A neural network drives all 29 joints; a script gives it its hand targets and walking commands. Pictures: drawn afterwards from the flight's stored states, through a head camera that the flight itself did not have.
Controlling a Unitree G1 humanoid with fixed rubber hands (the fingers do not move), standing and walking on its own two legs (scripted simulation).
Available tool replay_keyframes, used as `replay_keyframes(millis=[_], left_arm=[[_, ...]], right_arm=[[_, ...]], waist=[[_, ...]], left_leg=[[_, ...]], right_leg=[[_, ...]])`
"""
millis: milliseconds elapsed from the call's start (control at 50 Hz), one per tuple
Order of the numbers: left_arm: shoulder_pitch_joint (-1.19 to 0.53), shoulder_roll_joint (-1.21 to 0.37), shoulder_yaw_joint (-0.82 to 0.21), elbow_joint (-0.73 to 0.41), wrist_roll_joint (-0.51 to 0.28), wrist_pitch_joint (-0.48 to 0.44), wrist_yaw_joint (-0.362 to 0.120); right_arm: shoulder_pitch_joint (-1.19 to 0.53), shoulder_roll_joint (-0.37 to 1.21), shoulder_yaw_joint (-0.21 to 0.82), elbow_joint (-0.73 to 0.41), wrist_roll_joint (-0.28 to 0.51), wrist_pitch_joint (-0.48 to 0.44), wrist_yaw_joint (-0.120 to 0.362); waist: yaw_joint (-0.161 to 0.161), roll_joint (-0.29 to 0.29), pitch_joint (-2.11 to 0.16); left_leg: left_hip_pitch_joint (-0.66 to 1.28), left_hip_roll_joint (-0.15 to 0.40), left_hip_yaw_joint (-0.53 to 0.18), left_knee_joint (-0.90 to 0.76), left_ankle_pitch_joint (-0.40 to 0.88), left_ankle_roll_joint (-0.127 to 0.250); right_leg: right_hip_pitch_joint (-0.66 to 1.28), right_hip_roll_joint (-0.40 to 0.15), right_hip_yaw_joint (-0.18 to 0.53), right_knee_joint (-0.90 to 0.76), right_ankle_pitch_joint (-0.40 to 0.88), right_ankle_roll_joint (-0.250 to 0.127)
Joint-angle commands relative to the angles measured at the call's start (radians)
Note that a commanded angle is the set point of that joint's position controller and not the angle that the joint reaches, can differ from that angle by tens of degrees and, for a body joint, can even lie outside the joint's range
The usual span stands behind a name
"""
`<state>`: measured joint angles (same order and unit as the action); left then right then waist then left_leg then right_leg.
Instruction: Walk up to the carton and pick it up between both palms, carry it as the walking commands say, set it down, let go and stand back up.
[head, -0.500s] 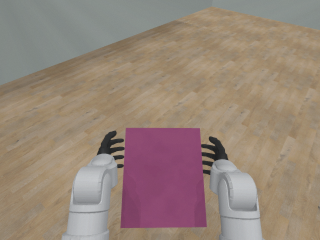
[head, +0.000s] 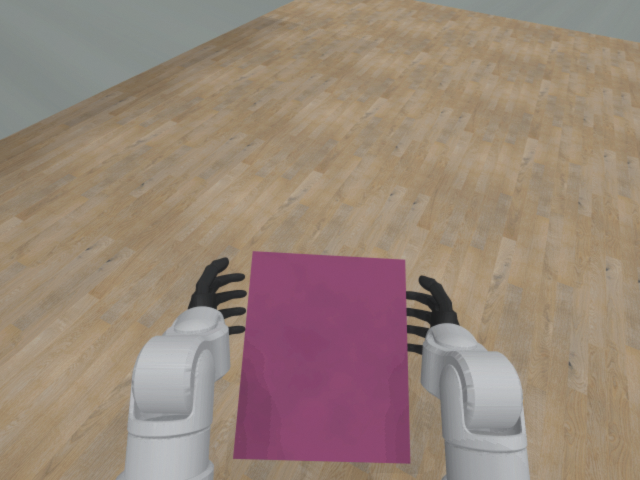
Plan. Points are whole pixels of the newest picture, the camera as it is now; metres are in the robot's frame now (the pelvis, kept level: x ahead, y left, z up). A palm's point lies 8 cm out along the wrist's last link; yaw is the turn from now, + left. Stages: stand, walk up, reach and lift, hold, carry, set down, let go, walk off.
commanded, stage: carry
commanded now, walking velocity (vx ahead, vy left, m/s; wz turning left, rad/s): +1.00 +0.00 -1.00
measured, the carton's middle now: (320, 351) +0.30 +0.01 -0.01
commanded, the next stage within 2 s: none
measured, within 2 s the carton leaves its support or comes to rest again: neither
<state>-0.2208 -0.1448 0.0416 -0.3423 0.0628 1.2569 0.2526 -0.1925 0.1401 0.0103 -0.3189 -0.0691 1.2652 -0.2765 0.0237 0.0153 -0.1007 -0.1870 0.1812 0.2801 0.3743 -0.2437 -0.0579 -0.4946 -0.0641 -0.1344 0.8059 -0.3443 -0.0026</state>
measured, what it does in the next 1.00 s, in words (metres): walks ahead, turning right: right foot, then left foot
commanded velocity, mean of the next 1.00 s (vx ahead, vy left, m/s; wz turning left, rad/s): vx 1.00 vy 0.00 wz -1.00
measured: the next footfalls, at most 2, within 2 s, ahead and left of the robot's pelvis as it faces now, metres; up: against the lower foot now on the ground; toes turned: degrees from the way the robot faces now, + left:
right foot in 0.14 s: +0.14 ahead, -0.14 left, +0.00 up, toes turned -18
left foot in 0.48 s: +0.53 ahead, -0.01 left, +0.00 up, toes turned -18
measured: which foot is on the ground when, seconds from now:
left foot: down 0.00-0.16, up 0.18-0.46, down 0.48-0.88, up 0.90-1.00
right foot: up 0.00-0.12, down 0.14-0.50, up 0.52-0.86, down 0.88-1.00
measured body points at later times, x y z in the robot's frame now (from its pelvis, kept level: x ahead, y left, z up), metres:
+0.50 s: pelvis +0.33 -0.10 -0.03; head +0.37 -0.10 +0.42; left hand +0.66 -0.10 +0.05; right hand +0.53 -0.34 +0.05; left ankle +0.49 +0.00 -0.75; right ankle +0.11 -0.12 -0.73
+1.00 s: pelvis +0.66 -0.39 -0.04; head +0.70 -0.40 +0.41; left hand +0.97 -0.50 +0.03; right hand +0.77 -0.68 +0.02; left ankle +0.67 -0.14 -0.63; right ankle +0.68 -0.43 -0.75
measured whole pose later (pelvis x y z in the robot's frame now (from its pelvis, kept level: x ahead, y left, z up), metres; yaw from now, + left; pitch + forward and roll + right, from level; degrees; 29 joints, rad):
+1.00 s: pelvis +0.66 -0.39 -0.04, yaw -49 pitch +3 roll -2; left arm -0.25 -0.15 0.02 -0.31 0.07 1.21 0.26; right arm -0.19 0.14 -0.02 -0.30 -0.08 1.24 -0.25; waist 0.09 -0.02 0.01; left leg -0.34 0.17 -0.02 1.34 -0.46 -0.11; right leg -0.44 0.12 -0.20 0.66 -0.29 -0.17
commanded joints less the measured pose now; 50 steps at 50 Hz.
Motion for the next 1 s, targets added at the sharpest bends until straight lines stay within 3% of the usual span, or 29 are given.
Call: replay_keyframes(millis=[0, 60, 100, 120, 140, 160, 180, 220, 260, 320, 400, 440, 460, 480, 500, 520, 540, 580, 600, 700, 760, 820, 840, 860, 880, 900, 920, 960, 980], left_arm=[[-0.376, -1.039, -0.547, -0.108, -0.345, -0.04, -0.232], [-0.34, -1.017, -0.537, -0.104, -0.328, -0.035, -0.224], [-0.324, -1.011, -0.53, -0.095, -0.317, -0.027, -0.219], [-0.294, -1.005, -0.519, -0.073, -0.311, -0.024, -0.214], [-0.249, -0.996, -0.502, -0.048, -0.302, -0.023, -0.208], [-0.259, -0.99, -0.501, -0.054, -0.292, -0.026, -0.206], [-0.285, -1.012, -0.514, -0.07, -0.31, -0.027, -0.205], [-0.286, -1.076, -0.513, -0.064, -0.318, -0.045, -0.211], [-0.329, -1.128, -0.537, -0.098, -0.343, -0.071, -0.222], [-0.36, -1.122, -0.571, -0.166, -0.377, -0.102, -0.235], [-0.293, -1.052, -0.56, -0.169, -0.358, -0.1, -0.238], [-0.259, -1.002, -0.548, -0.173, -0.34, -0.092, -0.233], [-0.261, -0.973, -0.547, -0.182, -0.329, -0.085, -0.23], [-0.29, -0.962, -0.56, -0.226, -0.331, -0.076, -0.231], [-0.284, -0.955, -0.575, -0.242, -0.341, -0.069, -0.234], [-0.282, -0.942, -0.559, -0.199, -0.337, -0.06, -0.235], [-0.3, -0.962, -0.575, -0.185, -0.348, -0.056, -0.237], [-0.283, -1.0, -0.549, -0.112, -0.329, -0.055, -0.241], [-0.272, -1.015, -0.544, -0.106, -0.323, -0.062, -0.241], [-0.236, -1.004, -0.517, -0.096, -0.271, -0.079, -0.199], [-0.232, -0.987, -0.52, -0.098, -0.259, -0.068, -0.186], [-0.259, -0.962, -0.525, -0.093, -0.268, -0.048, -0.191], [-0.285, -0.962, -0.528, -0.099, -0.284, -0.042, -0.197], [-0.301, -0.974, -0.529, -0.095, -0.299, -0.035, -0.204], [-0.288, -0.964, -0.518, -0.077, -0.293, -0.022, -0.206], [-0.285, -0.962, -0.518, -0.048, -0.302, -0.013, -0.215], [-0.334, -1.002, -0.542, -0.056, -0.332, -0.022, -0.224], [-0.361, -1.115, -0.571, -0.071, -0.367, -0.057, -0.246], [-0.363, -1.148, -0.588, -0.079, -0.377, -0.072, -0.254]], right_arm=[[-0.421, 0.987, 0.441, -0.205, 0.323, -0.081, 0.218], [-0.411, 0.974, 0.459, -0.219, 0.331, -0.074, 0.222], [-0.396, 0.957, 0.466, -0.225, 0.338, -0.068, 0.224], [-0.404, 0.947, 0.466, -0.228, 0.341, -0.064, 0.223], [-0.435, 0.932, 0.464, -0.23, 0.346, -0.058, 0.223], [-0.431, 0.946, 0.492, -0.244, 0.341, -0.052, 0.228], [-0.421, 0.971, 0.485, -0.222, 0.336, -0.057, 0.226], [-0.448, 1.02, 0.499, -0.237, 0.358, -0.078, 0.235], [-0.447, 1.075, 0.509, -0.239, 0.367, -0.108, 0.242], [-0.415, 1.096, 0.503, -0.255, 0.347, -0.142, 0.231], [-0.372, 1.051, 0.517, -0.296, 0.337, -0.149, 0.22], [-0.346, 1.015, 0.52, -0.301, 0.341, -0.141, 0.217], [-0.299, 0.993, 0.508, -0.269, 0.339, -0.136, 0.213], [-0.308, 0.957, 0.496, -0.269, 0.338, -0.134, 0.206], [-0.3, 0.937, 0.488, -0.236, 0.328, -0.133, 0.203], [-0.32, 0.949, 0.486, -0.248, 0.328, -0.128, 0.197], [-0.317, 0.963, 0.468, -0.242, 0.316, -0.13, 0.2], [-0.361, 0.988, 0.466, -0.243, 0.321, -0.129, 0.208], [-0.388, 0.991, 0.478, -0.271, 0.334, -0.131, 0.213], [-0.416, 0.959, 0.5, -0.275, 0.371, -0.108, 0.233], [-0.409, 0.93, 0.487, -0.276, 0.371, -0.09, 0.242], [-0.359, 0.899, 0.451, -0.257, 0.345, -0.077, 0.244], [-0.352, 0.894, 0.442, -0.257, 0.334, -0.074, 0.243], [-0.391, 0.888, 0.433, -0.265, 0.324, -0.073, 0.238], [-0.371, 0.898, 0.423, -0.247, 0.294, -0.059, 0.233], [-0.32, 0.903, 0.403, -0.189, 0.26, -0.052, 0.224], [-0.35, 0.947, 0.395, -0.172, 0.263, -0.068, 0.22], [-0.442, 1.027, 0.443, -0.247, 0.298, -0.12, 0.227], [-0.45, 1.054, 0.452, -0.252, 0.308, -0.143, 0.232]], waist=[[-0.044, 0.187, -0.168], [-0.046, 0.195, -0.183], [-0.032, 0.178, -0.244], [-0.008, 0.113, -0.287], [0.031, -0.001, -0.265], [0.025, -0.272, -0.221], [0.016, -0.235, -0.206], [0.014, -0.07, -0.265], [0.004, -0.041, -0.281], [-0.004, -0.109, -0.227], [-0.014, -0.134, -0.181], [-0.042, -0.126, -0.259], [-0.083, -0.026, -0.361], [-0.089, 0.2, -0.48], [-0.051, 0.423, -0.451], [-0.05, 0.27, -0.422], [-0.059, 0.166, -0.366], [-0.05, 0.085, -0.245], [-0.046, 0.096, -0.199], [-0.048, 0.146, -0.09], [-0.02, 0.186, -0.101], [-0.002, 0.274, -0.172], [0.012, 0.252, -0.227], [0.044, 0.148, -0.176], [0.031, -0.135, -0.133], [-0.001, -0.212, -0.228], [-0.005, -0.114, -0.3], [0.003, -0.017, -0.332], [0.0, 0.013, -0.352]], left_leg=[[0.237, 0.232, -0.153, -0.202, -0.17, 0.08], [0.276, 0.227, -0.068, -0.125, -0.018, 0.051], [0.261, 0.191, 0.026, 0.103, 0.267, 0.009], [0.163, 0.135, 0.081, 0.315, 0.352, -0.027], [-0.085, 0.086, 0.076, 0.584, 0.251, -0.057], [-0.536, -0.07, -0.017, 0.788, -0.26, -0.096], [-0.806, -0.098, -0.209, 0.925, -0.357, -0.081], [-0.789, -0.018, -0.3, 0.882, -0.258, -0.047], [-0.645, 0.011, -0.294, 0.712, -0.169, -0.061], [-0.568, -0.014, -0.258, 0.504, -0.125, -0.07], [-0.288, -0.09, -0.163, 0.212, 0.107, -0.056], [0.091, -0.144, -0.103, 0.116, 0.113, -0.041], [0.403, -0.132, -0.131, 0.053, 0.084, -0.018], [0.599, 0.133, -0.508, -0.015, -0.353, 0.051], [0.655, 0.361, -0.937, -0.14, -0.196, 0.14], [0.625, 0.384, -0.805, -0.078, 0.005, 0.166], [0.565, 0.383, -0.672, -0.045, 0.162, 0.165], [0.42, 0.343, -0.456, -0.083, 0.108, 0.096], [0.371, 0.318, -0.353, -0.105, 0.104, 0.062], [0.351, 0.248, -0.056, -0.17, 0.263, 0.027], [0.301, 0.16, 0.142, -0.058, 0.772, -0.03], [0.301, 0.158, 0.191, 0.262, 1.088, -0.054], [0.222, 0.14, 0.175, 0.481, 1.033, -0.053], [-0.032, 0.078, 0.13, 0.748, 0.662, -0.043], [-0.415, -0.082, 0.06, 1.022, 0.01, -0.06], [-0.638, -0.15, -0.195, 1.143, -0.252, -0.063], [-0.646, -0.103, -0.312, 1.141, -0.28, -0.047], [-0.59, -0.038, -0.334, 0.987, -0.256, -0.049], [-0.517, -0.016, -0.333, 0.894, -0.243, -0.051]], right_leg=[[-0.073, 0.004, -0.055, -0.12, 0.014, 0.0], [0.024, 0.052, -0.122, -0.222, 0.051, -0.016], [0.216, 0.145, -0.206, -0.326, 0.072, -0.028], [0.408, 0.164, -0.178, -0.385, 0.088, -0.057], [0.566, 0.038, 0.071, -0.43, 0.028, -0.125], [0.746, -0.216, 0.687, -0.546, -0.081, -0.278], [0.882, -0.28, 0.838, -0.522, 0.17, -0.352], [0.881, -0.239, 0.601, -0.452, 0.438, -0.285], [0.79, -0.165, 0.452, -0.467, 0.431, -0.232], [0.679, -0.141, 0.412, -0.53, 0.358, -0.247], [0.505, -0.056, 0.316, -0.539, 0.47, -0.185], [0.342, -0.01, 0.223, -0.352, 0.655, -0.14], [0.183, 0.042, 0.156, -0.032, 0.667, -0.104], [-0.064, 0.114, 0.104, 0.335, 0.448, -0.042], [-0.295, 0.194, 0.116, 0.49, -0.081, -0.037], [-0.32, 0.067, 0.183, 0.585, -0.039, -0.065], [-0.349, 0.005, 0.179, 0.59, -0.014, -0.066], [-0.333, -0.083, 0.2, 0.401, 0.004, -0.053], [-0.302, -0.084, 0.162, 0.312, 0.01, -0.051], [-0.231, -0.028, -0.027, -0.002, 0.113, -0.064], [0.019, 0.086, -0.181, -0.099, 0.217, -0.085], [0.235, 0.176, -0.256, -0.13, 0.164, -0.117], [0.405, 0.215, -0.226, -0.192, 0.131, -0.139], [0.566, 0.191, -0.109, -0.279, 0.126, -0.184], [0.688, -0.014, 0.383, -0.4, -0.07, -0.297], [0.829, -0.171, 0.834, -0.48, 0.132, -0.403], [0.837, -0.199, 0.813, -0.453, 0.318, -0.407], [0.768, -0.163, 0.659, -0.414, 0.471, -0.347], [0.715, -0.142, 0.587, -0.415, 0.446, -0.314]])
